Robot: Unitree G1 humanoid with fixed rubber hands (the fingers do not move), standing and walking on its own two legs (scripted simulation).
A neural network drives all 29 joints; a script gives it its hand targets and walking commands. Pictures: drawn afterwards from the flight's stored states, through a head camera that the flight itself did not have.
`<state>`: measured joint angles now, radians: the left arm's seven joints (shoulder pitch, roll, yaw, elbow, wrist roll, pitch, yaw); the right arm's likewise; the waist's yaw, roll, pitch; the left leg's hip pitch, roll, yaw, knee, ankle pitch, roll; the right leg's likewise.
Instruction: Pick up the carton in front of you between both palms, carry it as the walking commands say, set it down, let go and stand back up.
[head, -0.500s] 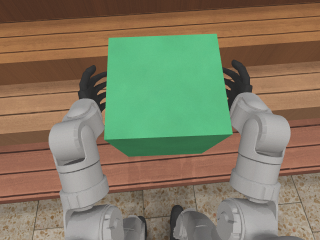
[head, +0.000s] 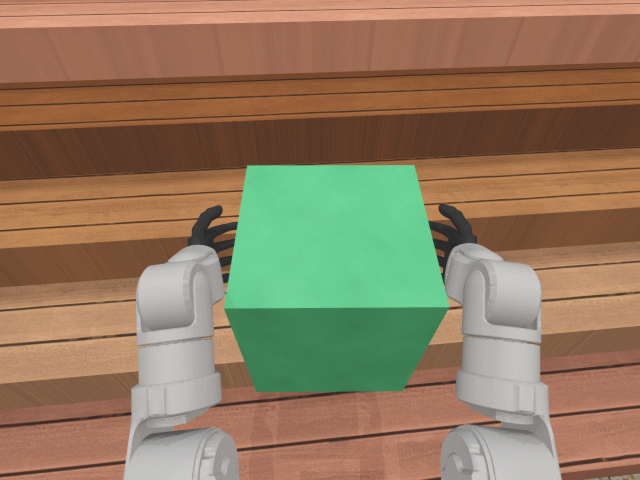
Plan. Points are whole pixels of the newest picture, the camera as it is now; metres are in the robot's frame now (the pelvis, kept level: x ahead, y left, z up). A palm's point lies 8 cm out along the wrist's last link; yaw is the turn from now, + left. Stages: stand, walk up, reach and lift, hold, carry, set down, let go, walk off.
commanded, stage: carry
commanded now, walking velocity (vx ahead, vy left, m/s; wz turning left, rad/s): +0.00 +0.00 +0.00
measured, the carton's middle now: (330, 286) +0.35 +0.00 +0.05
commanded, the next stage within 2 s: none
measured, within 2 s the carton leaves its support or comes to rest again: neither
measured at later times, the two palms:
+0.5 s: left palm (195, 307) +0.29 +0.16 +0.10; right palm (458, 304) +0.29 -0.14 +0.10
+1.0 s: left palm (192, 273) +0.30 +0.15 +0.14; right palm (469, 269) +0.31 -0.15 +0.14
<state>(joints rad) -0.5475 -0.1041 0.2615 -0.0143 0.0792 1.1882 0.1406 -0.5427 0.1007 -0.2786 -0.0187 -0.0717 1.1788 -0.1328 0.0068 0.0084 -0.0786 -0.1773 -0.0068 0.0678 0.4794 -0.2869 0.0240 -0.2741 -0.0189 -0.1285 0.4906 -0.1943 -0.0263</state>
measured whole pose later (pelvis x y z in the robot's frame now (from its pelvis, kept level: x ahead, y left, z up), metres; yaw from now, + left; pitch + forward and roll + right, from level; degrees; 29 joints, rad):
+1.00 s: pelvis -0.03 +0.00 -0.02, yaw +0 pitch +3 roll +0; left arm -0.63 -0.04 0.24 0.01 0.01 1.27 0.18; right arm -0.64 0.06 -0.28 0.01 -0.04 1.26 -0.16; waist 0.01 -0.02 -0.14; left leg -0.26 -0.03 0.08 0.63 -0.42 0.06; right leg -0.37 -0.05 -0.11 0.67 -0.35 -0.03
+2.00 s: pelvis +0.44 +0.21 +0.17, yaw +0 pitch +3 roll -5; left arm -0.72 -0.07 0.26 -0.12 0.09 1.32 0.18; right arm -0.75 0.00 -0.28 -0.03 0.05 1.29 -0.18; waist -0.07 0.00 -0.07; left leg 0.04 -0.01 0.05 0.27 -0.24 0.12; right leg -1.09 0.00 -0.23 1.41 -0.37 -0.15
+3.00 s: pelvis +0.98 +0.41 +0.49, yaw +1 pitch +3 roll -4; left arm -0.78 -0.06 0.30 -0.14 0.08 1.37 0.17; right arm -0.80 0.00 -0.29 -0.06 0.04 1.33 -0.19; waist -0.10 -0.01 -0.06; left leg -0.04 0.05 0.10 0.27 -0.28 0.06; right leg -1.23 -0.07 -0.16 1.66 -0.41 -0.13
